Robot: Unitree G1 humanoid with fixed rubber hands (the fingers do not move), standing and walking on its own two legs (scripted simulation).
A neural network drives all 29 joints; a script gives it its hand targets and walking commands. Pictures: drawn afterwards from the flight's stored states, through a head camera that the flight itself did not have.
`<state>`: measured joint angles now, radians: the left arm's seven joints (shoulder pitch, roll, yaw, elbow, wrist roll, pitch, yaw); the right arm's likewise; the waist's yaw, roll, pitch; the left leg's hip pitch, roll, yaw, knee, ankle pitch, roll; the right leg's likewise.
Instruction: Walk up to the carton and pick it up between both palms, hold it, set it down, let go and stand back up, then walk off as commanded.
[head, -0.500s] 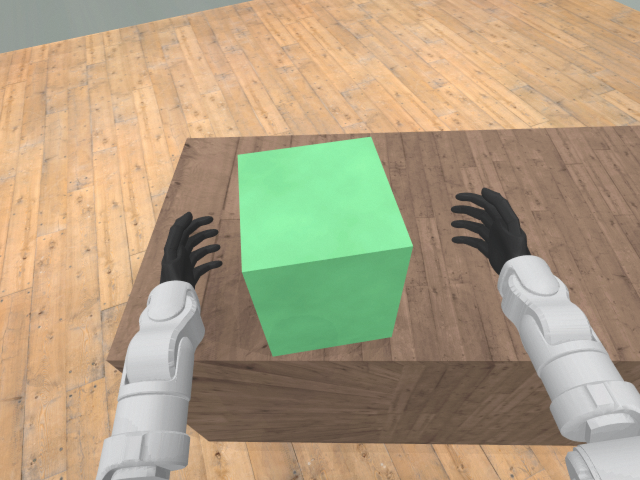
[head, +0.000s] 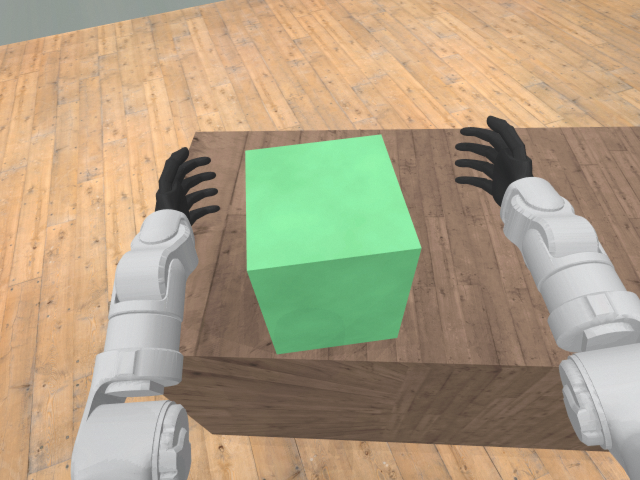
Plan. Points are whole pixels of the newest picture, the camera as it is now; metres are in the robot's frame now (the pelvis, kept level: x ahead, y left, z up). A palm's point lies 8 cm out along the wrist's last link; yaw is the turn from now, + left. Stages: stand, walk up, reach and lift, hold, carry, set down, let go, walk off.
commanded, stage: reach and lift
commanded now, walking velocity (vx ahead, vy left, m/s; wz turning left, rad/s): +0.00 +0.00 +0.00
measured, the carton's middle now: (326, 250) +0.45 +0.05 -0.02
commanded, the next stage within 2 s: none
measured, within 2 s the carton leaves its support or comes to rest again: neither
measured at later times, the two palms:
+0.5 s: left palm (184, 207) +0.41 +0.23 +0.11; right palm (491, 169) +0.47 -0.16 +0.12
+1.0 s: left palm (213, 258) +0.40 +0.21 +0.02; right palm (467, 227) +0.45 -0.15 +0.03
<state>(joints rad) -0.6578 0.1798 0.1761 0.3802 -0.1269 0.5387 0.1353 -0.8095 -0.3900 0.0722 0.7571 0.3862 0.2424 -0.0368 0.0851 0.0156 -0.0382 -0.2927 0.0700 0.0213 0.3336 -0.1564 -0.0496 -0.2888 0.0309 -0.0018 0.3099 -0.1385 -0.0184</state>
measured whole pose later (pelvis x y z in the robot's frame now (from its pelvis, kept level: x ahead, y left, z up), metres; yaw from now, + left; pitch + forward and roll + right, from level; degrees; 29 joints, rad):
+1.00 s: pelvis -0.01 +0.00 -0.02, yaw +1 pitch +23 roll -2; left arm -0.84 0.13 0.07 1.22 -0.18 -0.23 0.15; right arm -0.94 -0.28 0.06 1.33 0.30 -0.21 -0.02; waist 0.10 0.02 -0.26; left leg -0.76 0.08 -0.02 0.58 -0.22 -0.05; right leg -0.72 0.04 -0.03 0.51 -0.19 -0.02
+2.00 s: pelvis +0.00 +0.01 -0.01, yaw +0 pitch +16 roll -1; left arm -0.70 -0.11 0.55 0.99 0.37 -0.27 0.14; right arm -0.83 0.02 -0.63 1.14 -0.49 -0.32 -0.01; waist 0.08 0.01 -0.11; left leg -0.51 0.06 0.03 0.39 -0.16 -0.03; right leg -0.50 0.02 0.00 0.35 -0.14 -0.01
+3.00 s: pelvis +0.01 +0.00 +0.00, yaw +1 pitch +15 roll -1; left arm -0.68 -0.11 0.55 0.99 0.37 -0.27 0.11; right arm -0.78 0.02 -0.57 1.17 -0.44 -0.39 -0.05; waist 0.08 0.00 -0.09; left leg -0.44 0.07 0.06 0.32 -0.14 -0.04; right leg -0.43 0.02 -0.03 0.29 -0.13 -0.02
